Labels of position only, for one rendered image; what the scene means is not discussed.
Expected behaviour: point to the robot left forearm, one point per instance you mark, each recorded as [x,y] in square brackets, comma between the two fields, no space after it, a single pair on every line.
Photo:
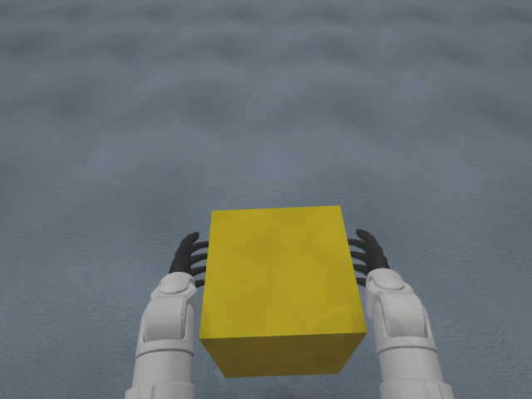
[166,342]

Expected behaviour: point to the robot right forearm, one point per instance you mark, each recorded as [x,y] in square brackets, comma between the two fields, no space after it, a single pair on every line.
[405,344]

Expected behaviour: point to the right robot hand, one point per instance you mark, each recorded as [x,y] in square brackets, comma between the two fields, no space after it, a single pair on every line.
[373,256]

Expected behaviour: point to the carton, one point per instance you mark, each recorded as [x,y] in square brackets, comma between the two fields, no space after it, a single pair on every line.
[280,293]

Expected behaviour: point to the left robot hand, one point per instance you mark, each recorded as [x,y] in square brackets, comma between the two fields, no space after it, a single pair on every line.
[183,261]

